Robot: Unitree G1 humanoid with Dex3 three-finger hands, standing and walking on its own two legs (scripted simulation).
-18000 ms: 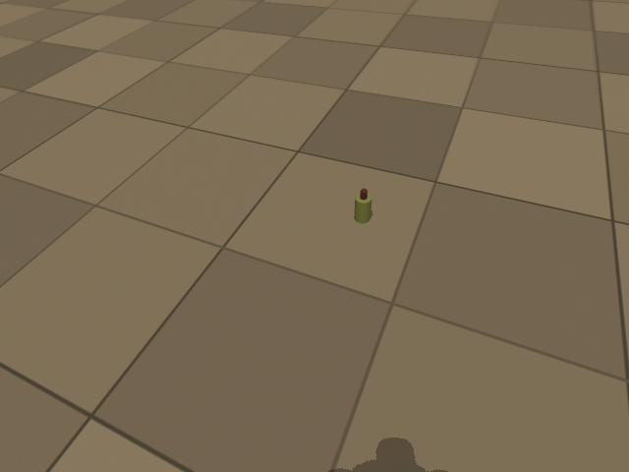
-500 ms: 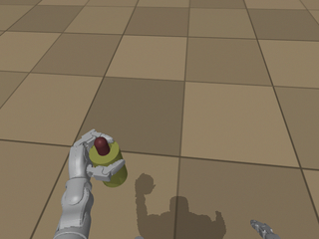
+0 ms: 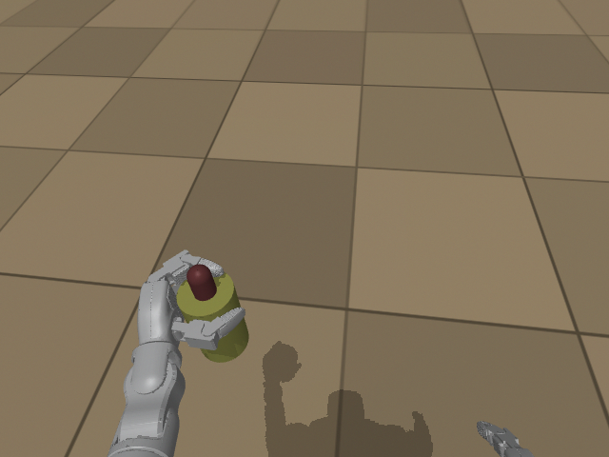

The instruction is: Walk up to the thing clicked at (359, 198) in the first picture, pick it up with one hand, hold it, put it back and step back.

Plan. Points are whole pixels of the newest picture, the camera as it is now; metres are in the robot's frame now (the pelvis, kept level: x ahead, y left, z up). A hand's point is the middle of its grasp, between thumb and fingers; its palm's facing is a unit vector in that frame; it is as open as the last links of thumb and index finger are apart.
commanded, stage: hold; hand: left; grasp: from the side
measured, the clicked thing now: (212, 308) +0.33 +0.16 +0.01
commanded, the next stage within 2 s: crouch in 1.98 s
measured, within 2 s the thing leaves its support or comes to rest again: neither
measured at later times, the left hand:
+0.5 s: hand (202, 304) +0.32 +0.17 +0.05, palm faces +0.14 -0.99 -0.02, open 8.5 cm
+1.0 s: hand (200, 306) +0.32 +0.17 +0.05, palm faces +0.14 -0.99 -0.03, open 8.5 cm
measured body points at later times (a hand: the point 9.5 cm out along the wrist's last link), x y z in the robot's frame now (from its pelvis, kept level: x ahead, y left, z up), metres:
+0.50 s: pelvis -0.01 +0.00 +0.00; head +0.03 +0.00 +0.45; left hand +0.31 +0.22 +0.05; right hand +0.12 -0.24 -0.11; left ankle +0.02 +0.13 -0.70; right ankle -0.01 -0.13 -0.70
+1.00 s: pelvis -0.01 +0.00 +0.00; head +0.02 +0.00 +0.45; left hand +0.30 +0.22 +0.05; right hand +0.12 -0.24 -0.11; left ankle +0.02 +0.13 -0.70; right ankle -0.01 -0.13 -0.70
